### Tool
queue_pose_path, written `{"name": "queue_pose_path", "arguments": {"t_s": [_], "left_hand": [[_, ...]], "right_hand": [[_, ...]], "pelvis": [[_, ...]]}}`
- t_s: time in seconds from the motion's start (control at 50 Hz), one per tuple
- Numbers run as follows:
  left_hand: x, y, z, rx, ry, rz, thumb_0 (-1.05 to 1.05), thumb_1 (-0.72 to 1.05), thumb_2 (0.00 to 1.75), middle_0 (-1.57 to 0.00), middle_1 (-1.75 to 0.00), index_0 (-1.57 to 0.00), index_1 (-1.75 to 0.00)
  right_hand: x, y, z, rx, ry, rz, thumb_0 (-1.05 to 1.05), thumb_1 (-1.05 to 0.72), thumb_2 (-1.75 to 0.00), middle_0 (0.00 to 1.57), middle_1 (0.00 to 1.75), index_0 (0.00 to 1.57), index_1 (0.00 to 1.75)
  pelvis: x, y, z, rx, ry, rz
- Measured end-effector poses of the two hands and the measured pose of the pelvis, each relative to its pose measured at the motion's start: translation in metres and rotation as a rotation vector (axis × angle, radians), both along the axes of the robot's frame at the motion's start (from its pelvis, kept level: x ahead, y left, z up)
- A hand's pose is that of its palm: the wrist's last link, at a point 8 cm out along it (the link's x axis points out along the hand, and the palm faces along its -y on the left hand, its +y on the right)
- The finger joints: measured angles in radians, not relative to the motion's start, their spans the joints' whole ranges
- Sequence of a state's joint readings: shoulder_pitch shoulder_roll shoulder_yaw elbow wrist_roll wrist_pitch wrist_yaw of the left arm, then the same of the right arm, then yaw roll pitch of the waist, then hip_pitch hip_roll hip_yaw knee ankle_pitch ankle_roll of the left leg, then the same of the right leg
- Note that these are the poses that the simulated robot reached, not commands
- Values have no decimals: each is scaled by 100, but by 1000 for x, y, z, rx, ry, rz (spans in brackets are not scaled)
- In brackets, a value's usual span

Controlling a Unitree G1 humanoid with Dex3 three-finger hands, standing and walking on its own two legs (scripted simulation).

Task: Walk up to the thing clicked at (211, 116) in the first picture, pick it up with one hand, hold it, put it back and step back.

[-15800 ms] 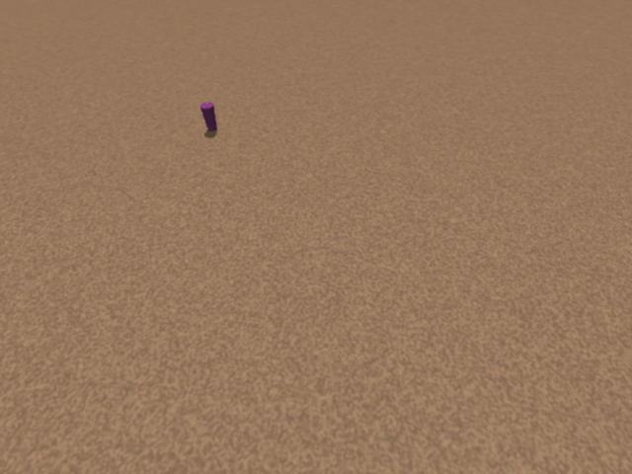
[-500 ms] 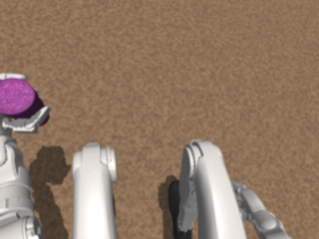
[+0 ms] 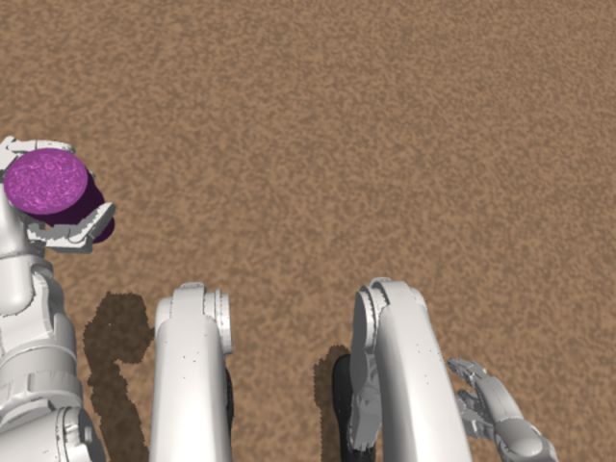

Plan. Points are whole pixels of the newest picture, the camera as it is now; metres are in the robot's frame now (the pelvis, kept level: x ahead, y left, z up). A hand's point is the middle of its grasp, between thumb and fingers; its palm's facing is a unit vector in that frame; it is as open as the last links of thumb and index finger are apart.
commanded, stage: settle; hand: left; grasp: from the side
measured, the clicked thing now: (74, 206) +0.41 +0.30 -0.05
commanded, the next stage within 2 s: lift in 0.30 s
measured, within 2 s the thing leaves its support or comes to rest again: neither
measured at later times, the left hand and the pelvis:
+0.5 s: hand (70, 186) +0.42 +0.29 -0.01, palm faces +0.33 -0.94 -0.04, open 9.7 cm; pelvis +0.00 +0.00 +0.01, yaw +1 degrees
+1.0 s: hand (23, 162) +0.40 +0.28 +0.09, palm faces +0.30 -0.95 -0.03, open 9.7 cm; pelvis +0.01 +0.00 +0.09, yaw +2 degrees
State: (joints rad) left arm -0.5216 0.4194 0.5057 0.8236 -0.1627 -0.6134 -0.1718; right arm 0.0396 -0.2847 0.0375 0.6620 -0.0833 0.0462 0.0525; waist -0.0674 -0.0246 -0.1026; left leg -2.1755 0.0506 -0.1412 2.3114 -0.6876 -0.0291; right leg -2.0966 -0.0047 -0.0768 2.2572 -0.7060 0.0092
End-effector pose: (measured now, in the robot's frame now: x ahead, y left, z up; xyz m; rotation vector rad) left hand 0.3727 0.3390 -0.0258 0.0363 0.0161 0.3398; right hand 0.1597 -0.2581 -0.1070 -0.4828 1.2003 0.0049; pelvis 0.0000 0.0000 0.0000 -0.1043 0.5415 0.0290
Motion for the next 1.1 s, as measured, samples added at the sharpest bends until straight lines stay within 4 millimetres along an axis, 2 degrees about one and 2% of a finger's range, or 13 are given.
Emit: {"name": "queue_pose_path", "arguments": {"t_s": [0.52,0.68,0.8,0.96,1.1], "left_hand": [[9,-10,20,-1,2,-5,1,-33,109,-77,-105,-72,-105],[6,-12,38,-3,-6,-28,1,-33,110,-77,-105,-72,-105],[-1,-12,62,-8,-17,-28,0,-34,110,-77,-105,-72,-105],[-8,-15,102,-8,-11,-34,0,-34,111,-77,-105,-73,-105],[-15,-22,148,-2,-5,-27,0,-34,111,-77,-105,-73,-105]], "right_hand": [[-19,-5,8,13,31,-40,0,-91,-90,21,30,20,30],[-17,-5,18,19,13,-63,0,-92,-90,21,30,20,30],[-10,0,36,31,-15,-74,0,-92,-90,21,30,20,30],[7,9,70,52,-76,-84,0,-92,-89,21,30,20,30],[27,15,107,75,-130,-92,0,-92,-89,21,30,20,30]], "pelvis": [[-1,-3,14,18,12,9],[0,-3,25,22,16,11],[1,-1,43,22,23,15],[5,0,76,20,31,23],[12,1,112,25,25,33]]}}
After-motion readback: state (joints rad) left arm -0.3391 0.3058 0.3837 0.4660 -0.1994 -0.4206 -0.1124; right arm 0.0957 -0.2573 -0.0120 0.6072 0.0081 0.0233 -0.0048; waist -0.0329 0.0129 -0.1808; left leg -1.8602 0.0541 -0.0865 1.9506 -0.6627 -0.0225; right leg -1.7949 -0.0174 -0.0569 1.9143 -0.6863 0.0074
